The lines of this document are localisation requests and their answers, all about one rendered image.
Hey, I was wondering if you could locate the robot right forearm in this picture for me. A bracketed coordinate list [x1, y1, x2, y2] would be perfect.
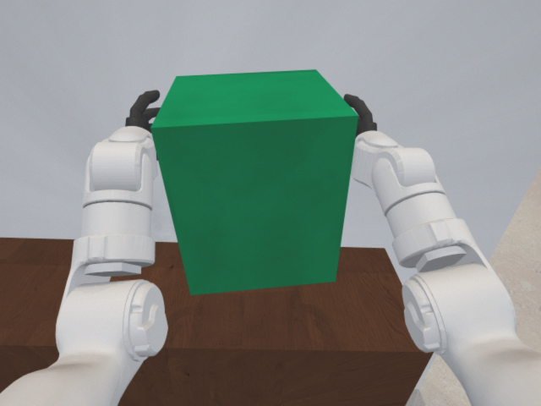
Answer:
[351, 130, 516, 328]

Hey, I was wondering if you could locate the robot right upper arm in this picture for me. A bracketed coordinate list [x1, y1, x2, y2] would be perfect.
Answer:
[402, 262, 541, 406]

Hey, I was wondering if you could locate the pedestal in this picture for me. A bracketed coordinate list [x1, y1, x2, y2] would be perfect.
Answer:
[0, 238, 434, 406]

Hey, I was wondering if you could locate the robot left forearm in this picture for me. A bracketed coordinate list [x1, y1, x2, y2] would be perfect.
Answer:
[56, 126, 158, 352]

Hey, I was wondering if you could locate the carton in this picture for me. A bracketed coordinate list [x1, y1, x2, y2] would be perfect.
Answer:
[150, 69, 358, 295]

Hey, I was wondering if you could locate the robot right hand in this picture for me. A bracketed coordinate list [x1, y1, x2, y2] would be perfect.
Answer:
[344, 94, 377, 137]

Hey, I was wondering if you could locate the robot left hand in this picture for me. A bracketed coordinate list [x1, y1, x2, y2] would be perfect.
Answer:
[125, 90, 160, 161]

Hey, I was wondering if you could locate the robot left upper arm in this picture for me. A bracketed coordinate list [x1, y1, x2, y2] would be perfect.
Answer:
[0, 279, 168, 406]

